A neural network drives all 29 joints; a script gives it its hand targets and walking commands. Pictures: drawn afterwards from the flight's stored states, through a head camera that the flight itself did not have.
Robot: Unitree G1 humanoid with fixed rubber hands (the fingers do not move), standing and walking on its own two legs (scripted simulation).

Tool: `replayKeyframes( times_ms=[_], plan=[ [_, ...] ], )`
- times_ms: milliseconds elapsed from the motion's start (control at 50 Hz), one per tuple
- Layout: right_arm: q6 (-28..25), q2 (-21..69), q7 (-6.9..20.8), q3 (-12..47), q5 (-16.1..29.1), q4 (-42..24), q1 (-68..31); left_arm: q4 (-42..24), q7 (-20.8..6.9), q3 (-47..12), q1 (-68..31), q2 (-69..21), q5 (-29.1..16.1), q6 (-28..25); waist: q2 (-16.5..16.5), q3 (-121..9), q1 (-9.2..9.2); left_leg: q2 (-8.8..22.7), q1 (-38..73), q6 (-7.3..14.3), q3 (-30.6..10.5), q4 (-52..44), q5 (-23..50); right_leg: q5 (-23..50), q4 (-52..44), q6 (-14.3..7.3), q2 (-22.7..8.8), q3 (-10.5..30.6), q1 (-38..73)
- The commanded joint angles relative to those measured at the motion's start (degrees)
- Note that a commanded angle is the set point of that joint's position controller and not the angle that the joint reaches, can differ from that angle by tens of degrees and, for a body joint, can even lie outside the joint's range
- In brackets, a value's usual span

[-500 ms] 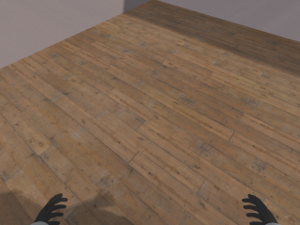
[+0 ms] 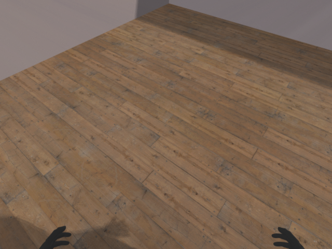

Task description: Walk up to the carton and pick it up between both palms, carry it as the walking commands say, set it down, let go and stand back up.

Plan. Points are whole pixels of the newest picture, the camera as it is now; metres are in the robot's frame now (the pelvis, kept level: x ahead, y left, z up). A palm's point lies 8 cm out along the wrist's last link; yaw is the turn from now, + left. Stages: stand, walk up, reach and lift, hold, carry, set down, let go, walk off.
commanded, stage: stand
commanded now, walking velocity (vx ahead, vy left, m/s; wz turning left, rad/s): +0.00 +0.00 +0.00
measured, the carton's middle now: out of the picture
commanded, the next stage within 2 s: walk up in 1.50 s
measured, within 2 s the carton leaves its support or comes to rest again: neither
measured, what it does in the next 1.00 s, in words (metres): stands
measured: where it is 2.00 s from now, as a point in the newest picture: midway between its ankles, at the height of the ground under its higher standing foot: outside the picture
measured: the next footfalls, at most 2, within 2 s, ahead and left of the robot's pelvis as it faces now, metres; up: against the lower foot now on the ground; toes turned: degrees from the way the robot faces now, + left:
none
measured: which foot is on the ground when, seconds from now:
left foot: down 0.00-1.00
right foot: down 0.00-1.00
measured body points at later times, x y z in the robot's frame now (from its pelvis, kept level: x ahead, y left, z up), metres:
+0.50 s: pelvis +0.00 +0.00 +0.00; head +0.01 +0.00 +0.45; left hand +0.11 +0.32 -0.11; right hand +0.11 -0.32 -0.11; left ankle +0.01 +0.12 -0.74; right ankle +0.01 -0.12 -0.74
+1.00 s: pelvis +0.01 +0.00 +0.00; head +0.01 +0.00 +0.45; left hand +0.12 +0.32 -0.11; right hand +0.12 -0.32 -0.11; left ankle +0.01 +0.12 -0.74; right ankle +0.01 -0.12 -0.74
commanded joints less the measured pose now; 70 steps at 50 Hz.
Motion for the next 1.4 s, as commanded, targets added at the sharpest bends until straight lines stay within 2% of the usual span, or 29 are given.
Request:
replayKeyframes(
  times_ms=[0,420,1380],
  plan=[
    [-0.54,-9.73,-0.26,-1.84,0.04,-1.82,-2.71,-1.85,0.27,1.79,-2.65,9.75,-0.03,-0.52,0.04,-3.25,0.01,6.24,0.46,1.99,-5.55,-4.84,5.22,5.31,-4.86,-2.23,-6.24,5.56,0.45],
    [-0.14,-10.15,-0.39,-1.75,0.12,0.63,-2.52,0.40,0.45,1.67,-2.53,10.13,-0.08,-0.12,0.07,-3.07,-0.02,6.63,1.49,1.77,-5.63,-6.49,5.94,5.95,-6.58,-1.96,-6.63,5.55,1.35],
    [0.21,-10.53,-0.61,-1.98,0.16,1.09,-2.24,0.71,0.67,2.00,-2.19,10.32,-0.15,0.27,0.08,-3.55,-0.03,6.99,3.00,1.56,-5.29,-7.16,9.84,9.69,-7.30,-1.69,-7.01,5.09,3.35]
  ],
)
